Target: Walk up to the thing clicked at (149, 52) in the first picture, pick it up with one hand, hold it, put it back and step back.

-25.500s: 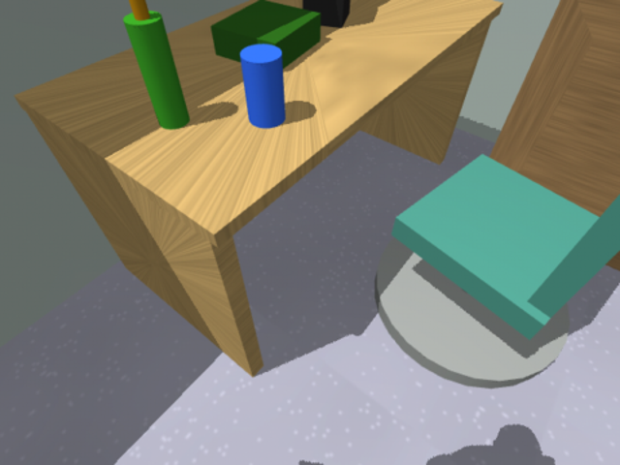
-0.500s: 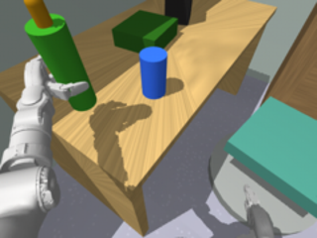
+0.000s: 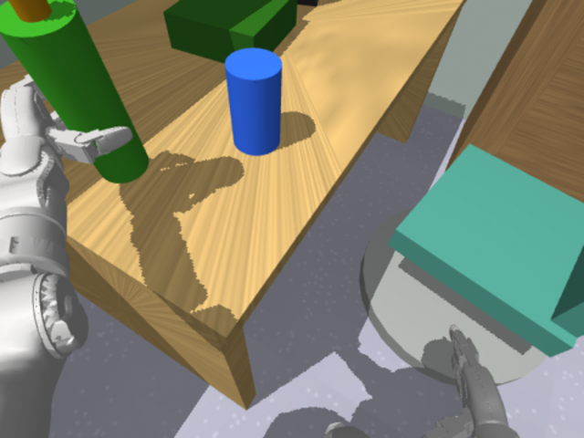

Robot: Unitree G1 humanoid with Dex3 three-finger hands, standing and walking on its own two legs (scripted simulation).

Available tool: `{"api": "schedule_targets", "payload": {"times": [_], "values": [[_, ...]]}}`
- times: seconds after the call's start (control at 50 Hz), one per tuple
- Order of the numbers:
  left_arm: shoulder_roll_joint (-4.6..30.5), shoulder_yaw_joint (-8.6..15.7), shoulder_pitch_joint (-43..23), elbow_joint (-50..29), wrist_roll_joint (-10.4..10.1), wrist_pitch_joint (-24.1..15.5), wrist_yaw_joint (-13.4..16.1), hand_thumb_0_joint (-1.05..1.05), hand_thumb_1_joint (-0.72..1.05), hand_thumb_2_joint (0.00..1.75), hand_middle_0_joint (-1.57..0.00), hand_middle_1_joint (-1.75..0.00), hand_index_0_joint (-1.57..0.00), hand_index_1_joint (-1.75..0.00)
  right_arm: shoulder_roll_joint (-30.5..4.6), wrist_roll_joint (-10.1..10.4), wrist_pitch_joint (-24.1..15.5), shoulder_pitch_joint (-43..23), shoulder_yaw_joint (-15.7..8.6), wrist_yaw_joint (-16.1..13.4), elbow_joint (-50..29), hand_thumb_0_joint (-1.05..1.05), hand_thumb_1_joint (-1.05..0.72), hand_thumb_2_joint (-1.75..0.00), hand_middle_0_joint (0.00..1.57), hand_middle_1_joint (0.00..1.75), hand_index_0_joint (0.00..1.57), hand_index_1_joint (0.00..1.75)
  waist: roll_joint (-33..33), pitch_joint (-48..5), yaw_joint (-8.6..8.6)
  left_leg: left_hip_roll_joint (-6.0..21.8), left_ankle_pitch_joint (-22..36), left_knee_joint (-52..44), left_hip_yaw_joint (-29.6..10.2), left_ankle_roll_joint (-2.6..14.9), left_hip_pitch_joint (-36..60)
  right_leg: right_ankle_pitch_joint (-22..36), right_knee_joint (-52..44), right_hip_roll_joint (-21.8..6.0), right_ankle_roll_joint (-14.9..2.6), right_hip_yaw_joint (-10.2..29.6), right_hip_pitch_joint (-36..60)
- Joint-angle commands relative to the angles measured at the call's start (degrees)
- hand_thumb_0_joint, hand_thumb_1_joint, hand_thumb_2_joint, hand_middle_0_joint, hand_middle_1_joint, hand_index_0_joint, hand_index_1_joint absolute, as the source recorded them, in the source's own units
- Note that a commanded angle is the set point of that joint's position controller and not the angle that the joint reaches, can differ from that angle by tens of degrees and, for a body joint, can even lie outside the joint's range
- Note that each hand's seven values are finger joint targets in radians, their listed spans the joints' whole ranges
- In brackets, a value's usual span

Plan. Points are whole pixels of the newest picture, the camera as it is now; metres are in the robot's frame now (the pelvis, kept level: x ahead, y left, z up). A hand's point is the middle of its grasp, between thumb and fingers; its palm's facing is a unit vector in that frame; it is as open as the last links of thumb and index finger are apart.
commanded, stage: crouch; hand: left
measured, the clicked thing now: (79, 88) +0.50 +0.19 +0.21
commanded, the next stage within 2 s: lower in 0.20 s
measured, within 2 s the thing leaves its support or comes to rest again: rests again in 1.06 s
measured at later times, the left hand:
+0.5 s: hand (92, 120) +0.54 +0.22 +0.13, palm faces +0.21 -0.98 -0.02, open 10.4 cm
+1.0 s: hand (100, 136) +0.55 +0.22 +0.09, palm faces +0.20 -0.98 -0.03, open 10.4 cm
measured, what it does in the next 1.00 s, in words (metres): stands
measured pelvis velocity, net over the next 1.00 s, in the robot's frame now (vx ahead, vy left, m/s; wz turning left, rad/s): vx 0.01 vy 0.01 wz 0.00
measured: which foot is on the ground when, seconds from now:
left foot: down 0.00-1.00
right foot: down 0.00-1.00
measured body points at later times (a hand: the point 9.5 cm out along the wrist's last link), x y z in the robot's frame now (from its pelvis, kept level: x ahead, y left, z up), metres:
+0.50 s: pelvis +0.01 +0.01 -0.01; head +0.10 +0.02 +0.43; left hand +0.52 +0.27 +0.13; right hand +0.17 -0.25 -0.05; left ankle +0.01 +0.13 -0.71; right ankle +0.02 -0.14 -0.71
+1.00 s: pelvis +0.01 +0.01 -0.02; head +0.12 +0.03 +0.42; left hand +0.53 +0.27 +0.10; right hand +0.17 -0.25 -0.06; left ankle +0.01 +0.13 -0.71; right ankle +0.02 -0.14 -0.71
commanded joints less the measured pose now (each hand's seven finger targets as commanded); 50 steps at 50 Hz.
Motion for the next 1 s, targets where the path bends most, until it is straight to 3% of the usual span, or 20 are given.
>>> {"api": "schedule_targets", "payload": {"times": [0.0,0.12,0.2,0.26,0.28,0.3,0.34,0.44,0.46,0.5,0.54,0.58,0.6,0.62,0.72,0.76,0.82,0.86,0.9,0.98], "values": [[22.7,3.3,-44.3,-22.4,-2.1,-8.7,-0.1,0.00,0.09,1.35,-1.30,-1.48,-1.32,-1.48,-7.9,-0.3,-2.5,-1.3,-4.2,-0.7,-8.9,0.00,0.55,-0.05,0.05,0.05,0.05,0.05,10.3,-33.9,-0.13,-0.5,19.8,-3.3,0.4,1.14,19.9,16.7,-3.3,1.0,-2.71,-2.7,8.0],[20.0,2.4,-43.4,-19.8,-2.2,-8.8,-0.9,0.00,0.08,1.36,-1.30,-1.48,-1.32,-1.49,-5.6,-0.1,-2.0,-1.7,-2.1,-0.2,-12.1,0.00,0.55,-0.05,0.05,0.05,0.05,0.05,8.8,-33.9,-1.21,-0.8,21.2,-2.1,0.7,1.63,17.5,19.5,-2.6,0.9,-2.30,-2.2,8.8],[21.4,2.6,-43.4,-18.7,-1.4,-8.7,-0.9,0.00,0.09,1.35,-1.30,-1.48,-1.32,-1.48,-7.7,-0.4,-1.5,-1.5,-3.8,-0.2,-12.4,0.00,0.55,-0.05,0.05,0.05,0.05,0.05,9.8,-32.3,-1.11,-0.5,20.2,-2.2,0.3,1.26,17.9,17.0,-2.7,1.2,-2.66,-2.6,6.2],[20.5,2.2,-44.5,-20.4,-1.8,-9.1,-0.8,0.00,0.06,1.34,-1.28,-1.46,-1.30,-1.47,-6.0,-0.4,-1.1,0.7,-3.1,0.1,-10.6,0.00,0.55,-0.05,0.05,0.05,0.05,0.05,11.4,-34.2,-1.55,-0.2,22.7,-1.6,0.0,0.96,19.3,18.2,-2.0,1.3,-2.77,-2.9,5.7],[24.1,4.1,-44.9,-21.5,-1.8,-9.2,-0.9,0.00,0.07,1.33,-1.28,-1.45,-1.29,-1.46,-10.0,-0.5,-1.2,-0.8,-5.7,-0.1,-14.1,0.00,0.55,-0.05,0.05,0.05,0.05,0.05,11.7,-37.6,-1.31,-0.3,23.6,-1.2,0.2,1.02,20.2,19.5,-1.9,1.1,-2.77,-2.5,7.2],[22.9,3.3,-46.8,-23.7,-1.8,-9.1,-0.8,0.00,0.01,1.27,-1.26,-1.43,-1.28,-1.43,-8.6,-0.2,-1.4,-3.4,-4.1,0.0,-17.3,0.00,0.54,-0.05,0.05,0.05,0.05,0.05,10.8,-40.0,-0.86,-0.3,24.1,-1.2,0.2,1.16,20.4,20.8,-1.5,1.1,-2.71,-2.4,9.3],[19.8,2.8,-42.9,-17.5,-2.0,-8.7,-1.0,0.00,-0.04,1.26,-1.25,-1.42,-1.27,-1.43,-7.3,-0.3,-1.0,-0.1,-3.3,0.3,-14.1,0.00,0.54,-0.06,0.05,0.05,0.05,0.05,9.3,-34.0,-1.48,-0.2,23.6,-1.3,0.2,1.14,17.8,20.0,-1.5,1.3,-2.65,-2.6,7.2],[20.7,3.1,-43.5,-20.1,-1.3,-10.5,-0.5,0.00,-0.06,1.22,-1.22,-1.37,-1.23,-1.38,-7.0,-0.9,-0.4,-0.6,-3.1,1.0,-15.9,0.00,0.55,-0.05,0.05,0.05,0.05,0.05,12.2,-36.5,-1.68,0.0,24.6,0.2,-0.1,0.91,19.0,19.2,-0.5,1.2,-2.89,-2.7,4.5],[20.1,3.0,-39.9,-14.2,-0.9,-10.1,-0.5,0.00,-0.05,1.23,-1.22,-1.38,-1.23,-1.39,-7.5,-1.1,-0.1,0.6,-3.8,0.9,-13.6,0.00,0.54,-0.05,0.05,0.05,0.05,0.05,10.3,-33.3,-2.03,0.4,25.2,0.3,-0.4,0.88,18.0,18.9,-0.2,1.5,-2.87,-3.2,3.0],[23.0,4.3,-43.3,-22.7,-0.9,-11.5,-0.6,0.00,-0.04,1.21,-1.21,-1.36,-1.22,-1.37,-7.8,-1.1,0.0,-0.3,-3.5,1.2,-17.7,0.00,0.54,-0.05,0.05,0.05,0.05,0.05,12.1,-40.0,-1.43,0.2,28.3,1.5,-0.5,0.90,19.3,22.3,0.6,1.2,-2.82,-2.7,5.7],[22.0,4.2,-40.9,-18.9,-1.0,-11.4,-0.7,0.00,-0.06,1.21,-1.20,-1.36,-1.21,-1.37,-7.5,-1.2,0.6,2.3,-4.1,1.2,-14.6,0.00,0.53,-0.06,0.05,0.05,0.05,0.05,10.9,-38.1,-2.10,0.2,29.2,2.1,-0.4,1.14,17.4,24.5,1.4,1.2,-2.59,-2.5,6.0],[21.3,4.2,-42.0,-21.5,-1.8,-11.7,-1.1,0.00,-0.08,1.20,-1.17,-1.33,-1.18,-1.35,-8.2,-1.0,0.4,-0.7,-4.0,1.4,-19.4,0.00,0.53,-0.06,0.05,0.05,0.05,0.05,12.7,-43.7,-1.68,0.1,31.1,2.7,-0.2,1.03,19.2,26.7,2.3,0.8,-2.68,-2.1,8.1],[21.7,4.3,-41.2,-20.2,-1.6,-11.8,-0.9,0.00,-0.06,1.21,-1.18,-1.34,-1.20,-1.35,-7.6,-1.1,0.8,0.8,-4.0,1.4,-16.4,0.00,0.53,-0.06,0.05,0.05,0.05,0.05,12.0,-38.8,-1.92,0.2,30.8,2.7,-0.5,0.96,16.5,25.7,2.5,1.1,-2.69,-2.5,6.0],[24.0,5.6,-41.4,-22.3,-1.6,-12.2,-0.6,0.00,-0.06,1.20,-1.19,-1.34,-1.20,-1.35,-8.8,-1.3,0.9,0.8,-4.2,1.4,-18.8,0.00,0.53,-0.06,0.05,0.05,0.05,0.05,12.2,-41.0,-1.30,0.2,31.0,2.9,-0.5,0.90,17.3,26.0,2.4,1.0,-2.74,-2.4,7.0],[20.2,3.7,-38.2,-18.2,-1.0,-12.8,-0.2,0.00,-0.06,1.21,-1.17,-1.34,-1.18,-1.35,-8.1,-1.6,1.4,1.9,-4.3,1.5,-19.2,0.00,0.53,-0.06,0.05,0.05,0.05,0.05,11.9,-37.3,-3.13,0.3,29.7,3.6,-0.8,0.81,17.0,23.5,2.9,1.1,-2.79,-2.7,3.0],[24.2,5.2,-42.4,-25.3,-0.6,-13.7,-0.1,0.00,-0.03,1.22,-1.17,-1.34,-1.18,-1.35,-7.4,-1.6,1.8,1.9,-3.3,1.8,-19.8,0.00,0.54,-0.06,0.05,0.05,0.05,0.05,14.8,-41.4,-1.71,0.0,29.6,4.0,-0.7,0.70,17.5,23.2,3.4,0.9,-2.88,-2.4,3.9],[22.4,4.3,-40.3,-22.7,-0.5,-13.4,-0.6,0.00,-0.06,1.23,-1.19,-1.36,-1.20,-1.37,-8.2,-1.7,2.0,2.4,-4.5,1.7,-20.7,0.00,0.54,-0.06,0.05,0.05,0.05,0.05,13.8,-41.0,-2.47,0.1,29.3,4.1,-0.6,0.82,17.0,23.9,3.5,1.0,-2.85,-2.5,3.8],[20.2,3.4,-36.9,-17.7,-0.5,-13.0,-0.8,0.00,-0.05,1.23,-1.18,-1.36,-1.20,-1.37,-7.6,-1.8,2.3,3.4,-3.9,2.0,-18.9,0.00,0.54,-0.06,0.05,0.05,0.05,0.05,12.9,-34.7,-3.08,0.4,27.6,4.0,-1.0,0.66,15.3,20.4,3.2,1.3,-2.96,-3.0,-0.3],[19.9,3.1,-38.0,-17.4,-0.1,-13.0,-0.7,0.00,-0.05,1.24,-1.20,-1.37,-1.21,-1.39,-7.5,-2.0,2.5,1.9,-3.6,2.1,-20.6,0.00,0.54,-0.05,0.05,0.05,0.05,0.05,13.5,-37.4,-2.89,0.5,26.9,4.5,-1.1,0.71,16.0,19.7,3.5,1.4,-2.99,-3.2,-0.8],[21.6,4.9,-36.8,-16.6,-0.9,-13.3,-1.0,0.00,-0.25,0.94,-1.06,-1.12,-1.10,-1.12,-8.8,-1.9,2.7,3.1,-4.8,1.9,-21.7,0.00,0.53,-0.04,0.05,0.05,0.05,0.05,11.6,-37.6,-3.16,0.3,25.2,4.6,-1.0,0.85,13.3,20.0,4.2,1.2,-2.85,-3.1,1.8]]}}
